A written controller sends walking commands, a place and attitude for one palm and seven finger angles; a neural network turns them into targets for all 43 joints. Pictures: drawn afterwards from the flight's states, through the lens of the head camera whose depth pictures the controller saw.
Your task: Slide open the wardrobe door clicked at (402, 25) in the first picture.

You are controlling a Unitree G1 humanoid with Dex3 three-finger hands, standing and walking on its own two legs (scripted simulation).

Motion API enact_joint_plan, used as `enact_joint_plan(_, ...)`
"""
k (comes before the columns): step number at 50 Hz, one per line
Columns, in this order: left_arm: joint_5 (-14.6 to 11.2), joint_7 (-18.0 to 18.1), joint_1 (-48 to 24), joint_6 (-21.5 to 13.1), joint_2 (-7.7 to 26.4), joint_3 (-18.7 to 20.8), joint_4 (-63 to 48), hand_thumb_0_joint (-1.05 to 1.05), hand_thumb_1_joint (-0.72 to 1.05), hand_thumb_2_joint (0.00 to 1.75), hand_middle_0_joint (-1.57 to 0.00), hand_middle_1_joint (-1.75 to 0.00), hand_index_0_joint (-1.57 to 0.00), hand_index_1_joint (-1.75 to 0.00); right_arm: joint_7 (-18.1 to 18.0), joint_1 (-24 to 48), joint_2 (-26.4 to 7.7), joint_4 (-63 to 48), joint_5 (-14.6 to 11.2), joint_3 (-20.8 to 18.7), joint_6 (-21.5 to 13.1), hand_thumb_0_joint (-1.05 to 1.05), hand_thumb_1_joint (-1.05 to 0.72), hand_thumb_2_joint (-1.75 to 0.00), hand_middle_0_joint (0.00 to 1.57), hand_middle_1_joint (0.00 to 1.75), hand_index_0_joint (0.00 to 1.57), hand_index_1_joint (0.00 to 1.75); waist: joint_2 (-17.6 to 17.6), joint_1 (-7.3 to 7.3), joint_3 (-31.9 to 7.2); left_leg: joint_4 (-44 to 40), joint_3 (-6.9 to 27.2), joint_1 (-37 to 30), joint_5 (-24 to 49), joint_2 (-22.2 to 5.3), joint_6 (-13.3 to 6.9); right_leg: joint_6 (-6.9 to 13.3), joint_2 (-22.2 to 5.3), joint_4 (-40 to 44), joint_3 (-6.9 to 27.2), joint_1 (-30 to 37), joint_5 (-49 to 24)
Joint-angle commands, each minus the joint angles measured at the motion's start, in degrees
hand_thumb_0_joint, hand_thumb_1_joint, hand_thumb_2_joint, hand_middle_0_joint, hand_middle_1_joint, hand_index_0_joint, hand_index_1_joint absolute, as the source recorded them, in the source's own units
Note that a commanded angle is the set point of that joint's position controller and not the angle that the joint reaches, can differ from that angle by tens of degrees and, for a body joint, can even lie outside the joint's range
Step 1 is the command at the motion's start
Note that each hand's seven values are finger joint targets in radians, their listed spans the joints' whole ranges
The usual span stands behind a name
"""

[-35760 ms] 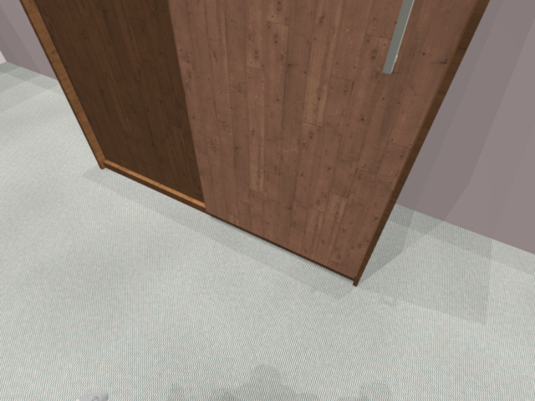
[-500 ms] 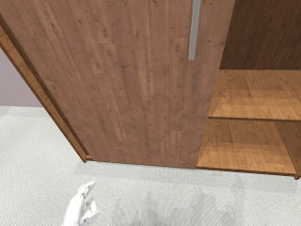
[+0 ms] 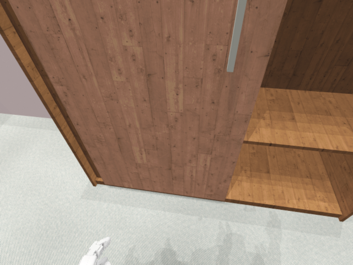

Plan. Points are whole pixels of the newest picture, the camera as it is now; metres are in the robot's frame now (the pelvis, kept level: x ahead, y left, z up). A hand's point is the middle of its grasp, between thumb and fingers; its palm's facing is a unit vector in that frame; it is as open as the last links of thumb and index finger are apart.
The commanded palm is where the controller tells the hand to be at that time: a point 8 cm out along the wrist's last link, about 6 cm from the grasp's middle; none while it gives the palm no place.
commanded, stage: stop stepping back and stand still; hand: right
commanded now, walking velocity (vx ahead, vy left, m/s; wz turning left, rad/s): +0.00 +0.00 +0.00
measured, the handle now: (236, 27) +0.60 -0.10 +0.27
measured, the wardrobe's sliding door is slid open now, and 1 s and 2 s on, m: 0.65 0.65 0.65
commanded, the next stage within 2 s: let the arm hang, fingers relaxed in 0.52 s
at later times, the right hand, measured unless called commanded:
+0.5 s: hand (335, 167) +0.28 -0.25 +0.16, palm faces +0.37 +0.78 -0.50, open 7.4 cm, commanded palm +0.21 -0.29 +0.18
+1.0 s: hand out of the picture +0.06 -0.18 -0.17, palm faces +0.06 +0.98 -0.19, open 6.9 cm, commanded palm none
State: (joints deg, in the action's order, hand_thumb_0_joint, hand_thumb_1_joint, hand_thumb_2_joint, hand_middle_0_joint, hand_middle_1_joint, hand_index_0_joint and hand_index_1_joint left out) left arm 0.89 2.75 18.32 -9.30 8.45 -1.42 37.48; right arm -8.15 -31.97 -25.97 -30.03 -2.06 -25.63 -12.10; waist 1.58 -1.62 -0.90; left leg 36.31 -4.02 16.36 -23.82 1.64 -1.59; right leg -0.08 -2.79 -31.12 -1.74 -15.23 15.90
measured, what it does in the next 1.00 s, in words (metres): stands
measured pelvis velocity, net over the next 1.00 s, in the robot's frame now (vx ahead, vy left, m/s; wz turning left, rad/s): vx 0.03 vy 0.01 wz -0.04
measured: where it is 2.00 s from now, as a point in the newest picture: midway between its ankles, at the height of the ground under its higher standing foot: outside the picture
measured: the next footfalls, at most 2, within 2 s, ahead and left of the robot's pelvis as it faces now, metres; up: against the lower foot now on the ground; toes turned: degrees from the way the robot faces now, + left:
none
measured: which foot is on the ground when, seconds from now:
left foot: down 0.00-1.00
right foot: down 0.00-1.00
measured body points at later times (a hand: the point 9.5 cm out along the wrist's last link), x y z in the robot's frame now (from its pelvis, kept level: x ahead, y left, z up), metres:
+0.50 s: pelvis +0.06 +0.00 +0.00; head +0.10 +0.00 +0.45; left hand +0.26 +0.24 -0.07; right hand +0.25 -0.29 +0.19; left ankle +0.01 +0.10 -0.73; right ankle +0.03 -0.12 -0.73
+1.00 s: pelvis +0.03 +0.01 +0.00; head +0.06 -0.01 +0.45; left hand +0.06 +0.25 -0.14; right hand +0.06 -0.23 -0.16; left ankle +0.00 +0.10 -0.73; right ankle +0.03 -0.12 -0.73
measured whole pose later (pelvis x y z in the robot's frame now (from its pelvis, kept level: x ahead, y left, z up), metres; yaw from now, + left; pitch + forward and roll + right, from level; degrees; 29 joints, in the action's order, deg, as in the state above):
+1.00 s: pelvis +0.03 +0.01 +0.00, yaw -2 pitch +0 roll +0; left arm 1.7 1.6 14.3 1.8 11.4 -0.5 57.6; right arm -1.3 -14.2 -10.8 56.1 0.2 -1.2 1.6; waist 1.8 -0.4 3.9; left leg 28.3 -4.6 10.7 -17.5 0.7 -2.1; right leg -0.2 -0.7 -29.5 -0.3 -14.3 14.9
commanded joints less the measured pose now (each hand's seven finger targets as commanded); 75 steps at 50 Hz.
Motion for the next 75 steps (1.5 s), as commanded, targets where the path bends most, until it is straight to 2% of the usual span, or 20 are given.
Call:
enact_joint_plan(1, -0.15, 1.19, -8.79, -1.37, 10.21, 4.38, -9.48, 0.00, 0.90, 0.90, -0.20, -0.30, -0.20, -0.30, -1.13, 4.72, -8.84, -3.32, -0.12, -6.57, -2.25, 0.00, -0.90, -0.90, 0.20, 0.30, 0.20, 0.30, 7.60, 1.41, -0.07, -22.07, 25.71, -8.77, -3.70, -15.04, -8.64, 1.18, 1.87, -14.81, -0.77, -16.80, 9.36)
enact_joint_plan(2, -0.15, 0.87, -8.26, -1.79, 9.62, 3.76, -8.81, 0.00, 0.90, 0.90, -0.20, -0.30, -0.20, -0.30, -1.43, 5.75, -8.53, -1.43, -0.48, -6.72, -2.56, 0.00, -0.90, -0.90, 0.20, 0.30, 0.20, 0.30, 8.95, 1.51, -0.33, -22.83, 29.93, -7.63, 5.49, -19.36, -10.84, 0.70, 1.57, -20.78, 0.40, -16.11, 7.85)
enact_joint_plan(4, -1.01, 0.70, -7.75, -2.00, 10.25, 4.43, -7.93, 0.00, 0.90, 0.90, -0.20, -0.30, -0.20, -0.30, -0.95, 7.40, -6.29, -2.20, -0.72, -4.01, -2.59, 0.00, -0.90, -0.90, 0.20, 0.30, 0.20, 0.30, 9.94, 1.20, -1.61, -17.40, 23.73, -7.06, 18.94, -18.47, -10.97, 1.10, -0.66, -16.89, 3.41, -11.76, 9.18)
enact_joint_plan(6, -0.47, 1.32, -8.98, -1.66, 9.28, 3.27, -7.28, 0.00, 0.90, 0.90, -0.20, -0.30, -0.20, -0.30, -1.18, 7.30, -6.85, -3.89, -0.61, -4.37, -3.19, 0.00, -0.90, -0.90, 0.20, 0.30, 0.20, 0.30, 5.95, 0.29, -3.23, -9.83, 13.39, -5.56, 26.91, -13.78, -6.38, 1.45, 0.21, -1.11, 0.40, -1.51, -0.41)
enact_joint_plan(7, -0.43, 1.73, -10.46, -1.66, 9.84, 3.37, -7.26, 0.00, 0.90, 0.90, -0.20, -0.30, -0.20, -0.30, -1.17, 8.05, -7.04, -5.36, -0.71, -4.13, -3.29, 0.00, -0.90, -0.90, 0.20, 0.30, 0.20, 0.30, -0.37, 0.41, -4.24, -5.24, 9.97, -3.55, 25.84, -10.74, -3.32, 1.45, 0.13, 5.18, 1.31, 4.29, -9.40)
enact_joint_plan(8, -0.39, 1.85, -11.55, -1.70, 10.62, 3.78, -8.16, 0.00, 0.90, 0.90, -0.20, -0.30, -0.20, -0.30, -1.09, 8.06, -6.93, -8.14, -0.73, -3.92, -3.84, 0.00, -0.90, -0.90, 0.20, 0.30, 0.20, 0.30, -7.64, 1.67, -4.79, -2.71, 6.80, -1.08, 19.36, -6.15, -0.33, 2.86, -4.15, 7.67, 6.92, 7.61, -17.17)
enact_joint_plan(10, -0.61, 1.69, -11.48, -1.60, 10.27, 3.40, -9.06, 0.00, 0.90, 0.90, -0.20, -0.30, -0.20, -0.30, -1.29, 8.74, -8.46, -10.96, 0.11, -4.74, -3.93, 0.00, -0.90, -0.90, 0.20, 0.30, 0.20, 0.30, -11.00, 2.03, -3.24, -0.80, 3.33, -0.49, 16.96, -1.86, 1.62, 5.25, -8.05, 8.13, 13.55, 6.93, -27.91)
enact_joint_plan(13, -0.59, 1.22, -11.06, -1.60, 10.26, 3.59, -9.31, 0.00, 0.90, 0.90, -0.20, -0.30, -0.20, -0.30, -1.27, 6.21, -8.72, -11.10, 0.29, -5.92, -3.90, 0.00, -0.90, -0.90, 0.20, 0.30, 0.20, 0.30, -10.43, 2.35, -4.36, -5.38, 3.28, -4.89, 20.02, -2.12, 0.99, 3.45, -6.48, 5.31, 8.96, 6.63, -34.70)
enact_joint_plan(17, -1.06, 0.72, -9.94, -0.39, 10.39, 4.40, -10.62, 0.00, 0.90, 0.90, -0.20, -0.30, -0.20, -0.30, -1.31, -0.13, -7.56, -7.14, -0.79, -6.68, -3.64, 0.00, -0.90, -0.90, 0.20, 0.30, 0.20, 0.30, -3.18, 1.36, -9.16, -8.33, 9.25, -13.17, 46.51, -7.16, -0.97, 1.00, -1.43, -1.96, 1.75, 4.12, -31.63)
enact_joint_plan(19, -1.11, 0.80, -10.27, 0.32, 10.19, 4.28, -11.08, 0.00, 0.90, 0.90, -0.20, -0.30, -0.20, -0.30, -1.32, 0.24, -7.50, -6.63, -1.12, -6.39, -3.33, 0.00, -0.90, -0.90, 0.20, 0.30, 0.20, 0.30, -1.50, 1.28, -10.09, -8.24, 9.87, -14.39, 50.42, -8.54, -0.99, 0.75, -0.59, -1.41, 0.67, 3.42, -27.70)
enact_joint_plan(30, -1.12, 2.25, -10.95, 2.14, 10.59, 4.02, -12.83, 0.00, 0.90, 0.90, -0.20, -0.30, -0.20, -0.30, -1.58, 0.64, -8.23, -8.92, -1.16, -5.41, -1.77, 0.00, -0.90, -0.90, 0.20, 0.30, 0.20, 0.30, -4.20, 1.69, -10.53, -8.71, 6.72, -11.33, 44.58, -6.22, 0.77, 1.41, -2.01, 1.66, 1.75, 8.47, -34.37)
enact_joint_plan(31, -2.23, -2.95, -14.63, 0.87, 21.44, 6.55, -1.51, 0.00, 0.90, 0.90, -0.20, -0.30, -0.20, -0.30, 5.93, 8.07, 0.46, 34.46, 2.88, 20.11, 7.19, 0.00, -0.90, -0.90, 0.20, 0.30, 0.20, 0.30, -4.32, -1.04, -5.96, -0.74, 4.01, -3.60, 50.22, -11.36, -0.67, 1.31, -3.80, -6.10, 3.46, 4.64, -37.89)
enact_joint_plan(32, -1.31, -2.84, -10.47, 3.22, 19.47, 7.50, -0.76, 0.00, 0.90, 0.90, -0.20, -0.30, -0.20, -0.30, 7.18, 7.82, 2.30, 36.05, 3.40, 19.38, 10.77, 0.00, -0.90, -0.90, 0.20, 0.30, 0.20, 0.30, -3.00, -0.43, -8.38, -2.95, 6.76, -0.70, 40.12, -9.89, -1.27, 0.95, -4.17, -4.87, 4.05, 6.39, -34.12)
enact_joint_plan(33, -1.02, -2.79, -9.11, 4.40, 18.05, 6.78, 0.06, 0.00, 0.90, 0.90, -0.20, -0.30, -0.20, -0.30, 7.50, 9.35, 3.05, 39.64, 3.51, 19.56, 11.01, 0.00, -0.90, -0.90, 0.20, 0.30, 0.20, 0.30, -0.44, 0.29, -7.90, -3.14, 4.60, -0.93, 28.92, -9.09, -1.13, 2.36, -5.27, -3.40, 5.87, 2.56, -25.37)
enact_joint_plan(35, -0.14, -2.82, -10.29, 6.28, 16.68, 5.03, 0.47, 0.00, 0.90, 0.90, -0.20, -0.30, -0.20, -0.30, 8.06, 13.49, 2.93, 47.02, 3.54, 20.53, 10.97, 0.00, -0.90, -0.90, 0.20, 0.30, 0.20, 0.30, 5.52, 1.20, -3.32, -6.60, 5.47, 0.57, 13.98, -8.83, -1.06, 3.83, -4.95, -0.38, 8.48, -3.78, -10.31)
enact_joint_plan(38, 0.98, -2.34, -8.59, 7.31, 16.20, 4.47, 2.65, 0.00, 0.90, 0.90, -0.20, -0.30, -0.20, -0.30, 7.65, 17.87, 1.90, 57.33, 3.53, 21.39, 10.94, 0.00, -0.90, -0.90, 0.20, 0.30, 0.20, 0.30, 8.54, 1.01, -5.90, -4.62, 6.93, -5.57, 32.14, -10.30, -2.72, 2.84, -2.09, -1.70, 6.55, -1.03, -22.27)
enact_joint_plan(42, 1.21, -1.74, -9.45, 8.93, 13.46, 2.82, 8.15, 0.00, 0.90, 0.90, -0.20, -0.30, -0.20, -0.30, 7.03, 20.72, 3.77, 70.64, 2.99, 23.13, 12.19, 0.00, -0.90, -0.90, 0.20, 0.30, 0.20, 0.30, -2.35, 1.57, -1.39, -8.32, 6.44, -5.56, 21.91, -8.13, -1.18, 2.61, -2.44, 4.31, 7.31, 0.87, -20.47)
enact_joint_plan(48, 0.93, -0.50, -6.00, 9.50, 9.12, 2.45, 16.22, 0.00, 0.90, 0.90, -0.20, -0.30, -0.20, -0.30, 6.72, 17.61, 8.13, 83.38, 2.67, 23.11, 11.98, 0.00, -0.90, -0.90, 0.20, 0.30, 0.20, 0.30, -8.55, 1.31, -0.92, -14.98, 7.22, -7.40, 18.00, -8.05, -1.62, 2.24, -2.13, 6.06, 5.36, 3.29, -11.80)
enact_joint_plan(58, 0.53, -0.27, 0.13, 9.95, 6.65, 2.68, 22.98, 0.00, 0.90, 0.90, -0.20, -0.30, -0.20, -0.30, 6.63, 15.29, 10.17, 91.77, 2.43, 24.11, 11.70, 0.00, -0.90, -0.90, 0.20, 0.30, 0.20, 0.30, -0.71, 0.97, 2.98, -18.65, 6.81, -4.38, 9.42, -7.19, -1.73, 2.33, -2.48, 8.79, 5.42, 2.67, -6.13)
enact_joint_plan(75, 0.65, -0.17, 0.07, 9.39, 4.52, 2.71, 25.32, 0.00, 0.90, 0.90, -0.20, -0.30, -0.20, -0.30, 6.17, 14.19, 12.55, 93.61, 2.68, 23.88, 11.59, 0.00, -0.90, -0.90, 0.20, 0.30, 0.20, 0.30, -3.15, 1.29, 6.08, -16.72, 6.50, -2.98, 10.68, -6.65, -1.08, 2.66, -2.89, 10.99, 5.95, 0.97, -6.00)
